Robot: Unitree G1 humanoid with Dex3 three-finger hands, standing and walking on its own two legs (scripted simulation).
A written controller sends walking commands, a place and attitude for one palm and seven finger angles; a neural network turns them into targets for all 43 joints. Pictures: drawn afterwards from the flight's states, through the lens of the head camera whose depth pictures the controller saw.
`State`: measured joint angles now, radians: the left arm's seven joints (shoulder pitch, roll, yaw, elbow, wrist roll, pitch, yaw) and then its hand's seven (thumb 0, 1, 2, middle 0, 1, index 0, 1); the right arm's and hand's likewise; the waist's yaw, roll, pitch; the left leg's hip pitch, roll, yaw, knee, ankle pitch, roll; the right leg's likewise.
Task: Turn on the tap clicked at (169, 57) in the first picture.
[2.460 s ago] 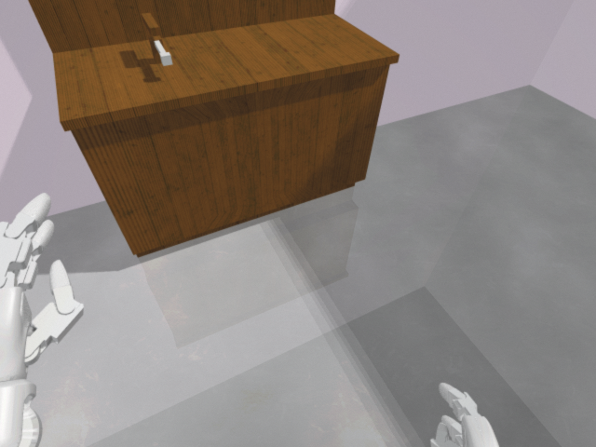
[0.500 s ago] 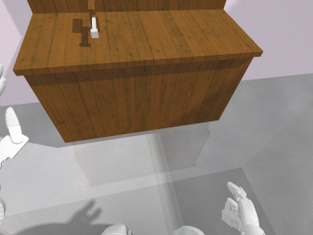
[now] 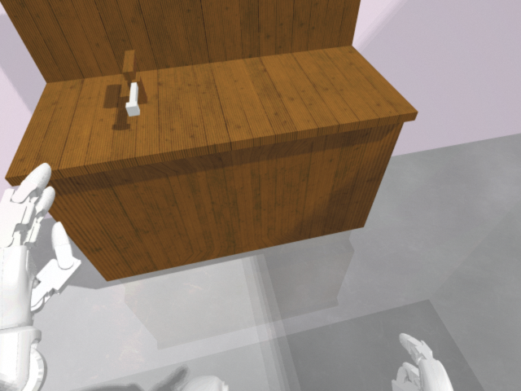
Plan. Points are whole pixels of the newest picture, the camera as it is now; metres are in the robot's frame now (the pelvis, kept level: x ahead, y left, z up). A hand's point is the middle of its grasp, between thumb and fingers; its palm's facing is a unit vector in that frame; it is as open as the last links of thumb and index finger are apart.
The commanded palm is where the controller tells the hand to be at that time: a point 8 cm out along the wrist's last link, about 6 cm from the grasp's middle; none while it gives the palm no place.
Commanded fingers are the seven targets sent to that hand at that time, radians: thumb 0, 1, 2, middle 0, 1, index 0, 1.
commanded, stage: take the last steps up to it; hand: left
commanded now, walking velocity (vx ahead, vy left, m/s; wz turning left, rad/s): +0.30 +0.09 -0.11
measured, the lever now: (132, 108) +0.77 +0.39 +0.00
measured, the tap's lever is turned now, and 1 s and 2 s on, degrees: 0 0 0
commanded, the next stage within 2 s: come to a stop and stand still in 1.20 s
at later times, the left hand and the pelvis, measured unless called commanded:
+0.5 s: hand (84, 167) +0.35 +0.25 +0.20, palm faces +0.33 -0.85 -0.41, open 7.4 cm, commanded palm +0.29 +0.30 +0.17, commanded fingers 0.00 0.90 0.90 -0.20 -0.30 -0.20 -0.30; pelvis +0.11 +0.04 +0.00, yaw -4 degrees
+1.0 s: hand (146, 125) +0.45 +0.20 +0.19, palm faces +0.31 -0.81 -0.51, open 7.4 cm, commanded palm +0.39 +0.26 +0.17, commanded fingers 0.00 0.90 0.90 -0.20 -0.30 -0.20 -0.30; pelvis +0.22 -0.01 +0.00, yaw -4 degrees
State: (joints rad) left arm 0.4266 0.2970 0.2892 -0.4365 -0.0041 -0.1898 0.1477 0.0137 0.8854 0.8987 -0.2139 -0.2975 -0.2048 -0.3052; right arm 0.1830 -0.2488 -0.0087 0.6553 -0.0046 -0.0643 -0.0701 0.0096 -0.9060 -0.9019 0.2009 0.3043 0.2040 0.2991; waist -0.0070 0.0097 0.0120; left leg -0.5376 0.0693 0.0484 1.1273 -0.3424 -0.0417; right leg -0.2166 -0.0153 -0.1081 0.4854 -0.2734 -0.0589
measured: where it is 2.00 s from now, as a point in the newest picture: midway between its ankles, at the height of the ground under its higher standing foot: (265, 387)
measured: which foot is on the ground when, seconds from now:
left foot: up 0.00-0.24, down 0.26-0.74, up 0.76-1.00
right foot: down 0.00-0.30, up 0.32-0.72, down 0.74-1.00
